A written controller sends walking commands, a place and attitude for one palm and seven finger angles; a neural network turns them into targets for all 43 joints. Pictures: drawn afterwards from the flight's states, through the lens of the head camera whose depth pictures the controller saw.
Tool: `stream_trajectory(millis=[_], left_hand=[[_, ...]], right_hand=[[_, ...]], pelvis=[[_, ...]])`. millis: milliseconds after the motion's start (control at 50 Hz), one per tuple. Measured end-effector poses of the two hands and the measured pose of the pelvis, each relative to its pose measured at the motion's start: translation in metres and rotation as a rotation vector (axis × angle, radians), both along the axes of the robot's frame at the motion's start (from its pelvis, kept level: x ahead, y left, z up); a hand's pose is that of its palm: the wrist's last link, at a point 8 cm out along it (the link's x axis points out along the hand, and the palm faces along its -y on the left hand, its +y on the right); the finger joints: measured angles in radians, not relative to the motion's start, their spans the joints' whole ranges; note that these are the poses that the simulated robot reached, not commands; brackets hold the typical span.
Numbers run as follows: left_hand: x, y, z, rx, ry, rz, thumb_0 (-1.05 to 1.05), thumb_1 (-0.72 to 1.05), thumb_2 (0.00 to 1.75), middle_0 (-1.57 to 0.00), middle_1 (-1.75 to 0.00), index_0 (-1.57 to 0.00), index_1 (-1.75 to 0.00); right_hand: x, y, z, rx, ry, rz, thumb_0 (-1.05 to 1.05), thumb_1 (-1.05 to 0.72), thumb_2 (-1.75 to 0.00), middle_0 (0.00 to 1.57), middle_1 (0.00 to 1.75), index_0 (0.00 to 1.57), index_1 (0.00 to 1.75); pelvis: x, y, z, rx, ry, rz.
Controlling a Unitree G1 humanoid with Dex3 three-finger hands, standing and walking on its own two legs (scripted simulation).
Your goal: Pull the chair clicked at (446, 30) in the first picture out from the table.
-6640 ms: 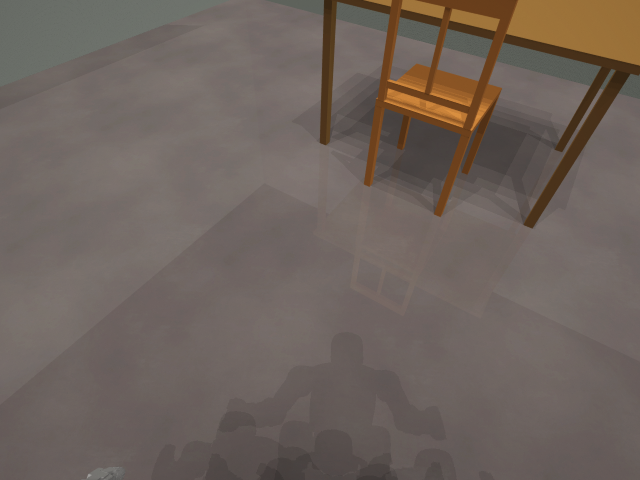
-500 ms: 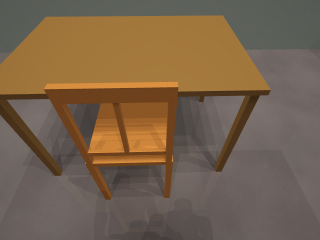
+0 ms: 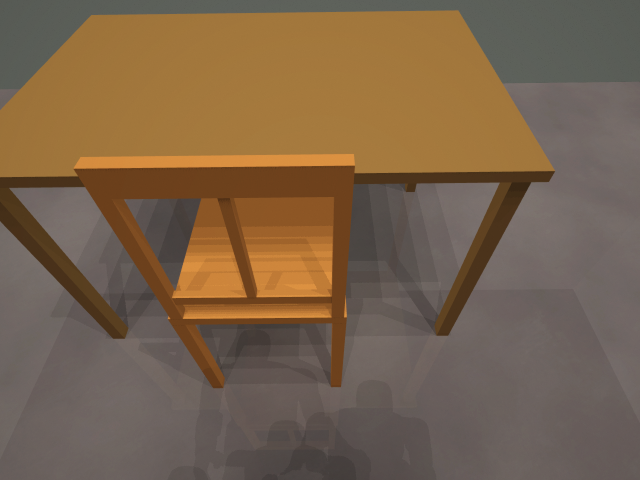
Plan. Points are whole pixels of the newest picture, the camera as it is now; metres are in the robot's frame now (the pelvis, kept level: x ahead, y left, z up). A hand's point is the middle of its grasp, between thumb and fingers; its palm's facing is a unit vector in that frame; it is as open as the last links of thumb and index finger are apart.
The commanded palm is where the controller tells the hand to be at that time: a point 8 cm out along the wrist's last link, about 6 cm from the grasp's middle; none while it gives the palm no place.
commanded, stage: look again from close up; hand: left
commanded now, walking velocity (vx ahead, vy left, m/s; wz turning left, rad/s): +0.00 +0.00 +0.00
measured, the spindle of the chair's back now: (240, 251) +0.50 +0.17 -0.08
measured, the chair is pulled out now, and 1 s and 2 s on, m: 0.00 0.00 0.00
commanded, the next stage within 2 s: shuffle to correct the standing spot in 1.38 s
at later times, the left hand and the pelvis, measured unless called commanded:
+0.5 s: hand out of the picture +0.02 +0.21 -0.17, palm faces +0.00 -0.98 -0.19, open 7.3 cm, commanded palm none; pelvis +0.00 +0.03 +0.00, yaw -1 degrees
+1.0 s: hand out of the picture -0.05 +0.22 -0.17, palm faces -0.02 -0.99 -0.17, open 7.3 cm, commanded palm none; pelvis -0.02 +0.06 +0.01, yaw -2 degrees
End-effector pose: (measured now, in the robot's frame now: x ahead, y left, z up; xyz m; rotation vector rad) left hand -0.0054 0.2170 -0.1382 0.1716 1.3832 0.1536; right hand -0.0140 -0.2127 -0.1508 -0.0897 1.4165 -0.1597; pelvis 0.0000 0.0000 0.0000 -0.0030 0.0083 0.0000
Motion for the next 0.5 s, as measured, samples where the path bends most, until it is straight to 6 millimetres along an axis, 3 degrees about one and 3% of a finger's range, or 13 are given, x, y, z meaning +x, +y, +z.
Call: stream_trajectory(millis=[120,260,380,500], left_hand=[[0.021,0.017,-0.004,0.025,-0.064,0.009,0.01,0.91,0.90,-0.20,-0.30,-0.20,-0.30],[0.036,0.028,-0.006,0.014,-0.104,-0.010,0.00,0.91,0.90,-0.20,-0.30,-0.20,-0.30],[0.033,0.033,-0.006,-0.006,-0.102,-0.018,0.00,0.91,0.90,-0.20,-0.30,-0.20,-0.30],[0.016,0.038,-0.006,-0.020,-0.058,-0.018,0.00,0.91,0.90,-0.20,-0.30,-0.20,-0.30]], right_hand=[[0.050,-0.015,0.005,-0.060,-0.115,0.026,0.01,-0.92,-0.90,0.20,0.30,0.20,0.29],[0.092,-0.012,0.018,-0.089,-0.233,0.058,0.01,-0.92,-0.90,0.20,0.30,0.20,0.29],[0.096,0.001,0.023,-0.078,-0.245,0.080,0.00,-0.91,-0.90,0.20,0.30,0.20,0.29],[0.076,0.017,0.020,-0.055,-0.192,0.072,0.00,-0.91,-0.90,0.20,0.30,0.20,0.29]], pelvis=[[0.007,0.005,-0.004,0.001,-0.017,-0.008],[0.006,0.013,-0.004,0.000,-0.030,-0.020],[0.002,0.021,-0.001,-0.002,-0.034,-0.023],[-0.002,0.030,0.002,-0.002,-0.035,-0.025]])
